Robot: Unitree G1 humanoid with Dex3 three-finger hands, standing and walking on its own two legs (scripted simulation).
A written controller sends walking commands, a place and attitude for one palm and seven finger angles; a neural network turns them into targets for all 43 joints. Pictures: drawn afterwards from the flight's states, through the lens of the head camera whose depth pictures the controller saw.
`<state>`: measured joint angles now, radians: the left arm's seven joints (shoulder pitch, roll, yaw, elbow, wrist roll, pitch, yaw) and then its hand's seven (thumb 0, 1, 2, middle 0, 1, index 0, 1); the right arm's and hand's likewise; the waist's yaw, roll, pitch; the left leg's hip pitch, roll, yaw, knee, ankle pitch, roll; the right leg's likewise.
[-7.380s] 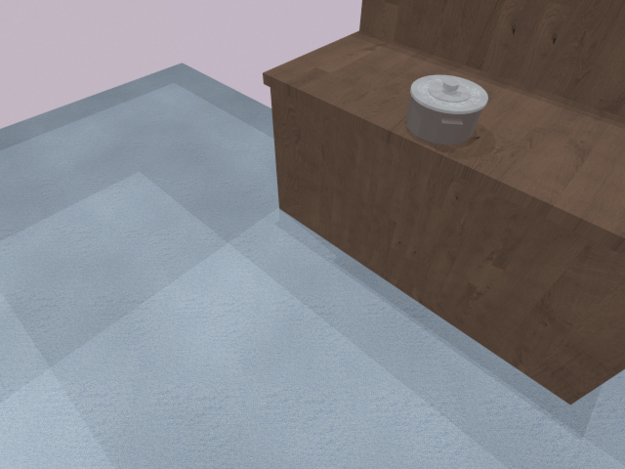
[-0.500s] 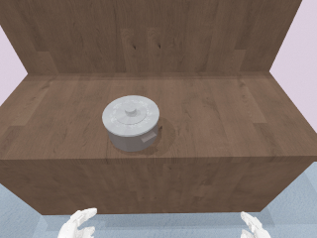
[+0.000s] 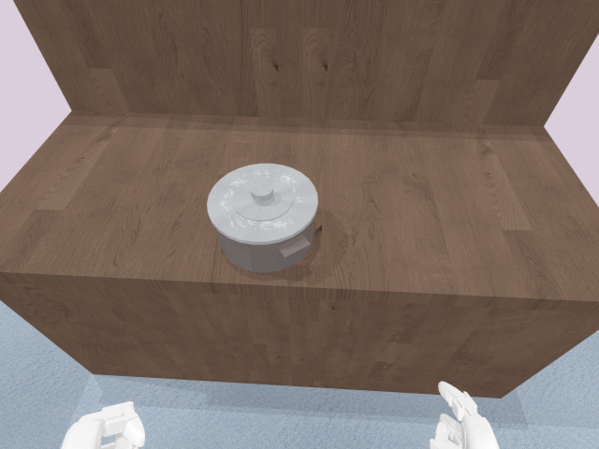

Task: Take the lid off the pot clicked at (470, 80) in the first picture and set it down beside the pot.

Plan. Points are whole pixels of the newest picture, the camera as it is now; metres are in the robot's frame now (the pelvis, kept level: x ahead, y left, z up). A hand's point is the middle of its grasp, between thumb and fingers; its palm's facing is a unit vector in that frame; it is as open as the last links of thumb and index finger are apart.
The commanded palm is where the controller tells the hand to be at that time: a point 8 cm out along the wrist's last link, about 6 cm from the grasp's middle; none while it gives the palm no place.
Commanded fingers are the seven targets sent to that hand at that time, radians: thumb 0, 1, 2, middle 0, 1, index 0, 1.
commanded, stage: raise the hand higher, near the body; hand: left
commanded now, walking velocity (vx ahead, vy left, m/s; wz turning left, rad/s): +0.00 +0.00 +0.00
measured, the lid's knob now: (262, 190) +0.52 +0.12 +0.03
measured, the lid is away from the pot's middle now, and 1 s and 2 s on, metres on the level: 0.00 0.00 0.00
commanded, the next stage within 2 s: reach forward and open the fingers in 0.74 s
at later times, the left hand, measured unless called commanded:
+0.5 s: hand (113, 397) +0.16 +0.23 +0.04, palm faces +0.26 -0.89 -0.38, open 3.1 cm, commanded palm +0.12 +0.27 +0.08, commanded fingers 0.00 0.90 0.90 -1.30 -1.50 -1.30 -1.50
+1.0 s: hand (89, 351) +0.19 +0.25 +0.09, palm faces +0.08 -0.34 -0.94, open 3.0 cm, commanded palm +0.17 +0.27 +0.14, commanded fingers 0.00 0.64 0.99 -1.19 -1.18 -1.19 -1.18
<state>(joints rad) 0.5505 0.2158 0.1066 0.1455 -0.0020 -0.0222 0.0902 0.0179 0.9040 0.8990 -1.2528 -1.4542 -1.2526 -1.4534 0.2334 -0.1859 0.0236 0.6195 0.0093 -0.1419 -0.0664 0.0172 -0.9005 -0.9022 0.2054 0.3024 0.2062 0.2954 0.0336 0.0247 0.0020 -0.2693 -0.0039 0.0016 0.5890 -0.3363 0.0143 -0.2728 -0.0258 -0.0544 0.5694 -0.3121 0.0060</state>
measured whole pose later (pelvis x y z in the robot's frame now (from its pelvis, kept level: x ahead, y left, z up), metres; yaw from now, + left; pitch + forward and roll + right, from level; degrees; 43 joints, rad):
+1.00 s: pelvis +0.01 +0.00 +0.01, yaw -2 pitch +1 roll +0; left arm 0.57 0.46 0.12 -0.43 0.63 0.10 0.13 0.02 0.85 0.90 -1.26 -1.46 -1.26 -1.46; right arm 0.17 -0.25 0.02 0.57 -0.01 0.02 0.00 0.02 -0.90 -0.90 0.20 0.30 0.21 0.30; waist 0.08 0.08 -0.02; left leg -0.21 0.00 0.04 0.52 -0.32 0.02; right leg -0.24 -0.02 -0.02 0.51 -0.29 0.01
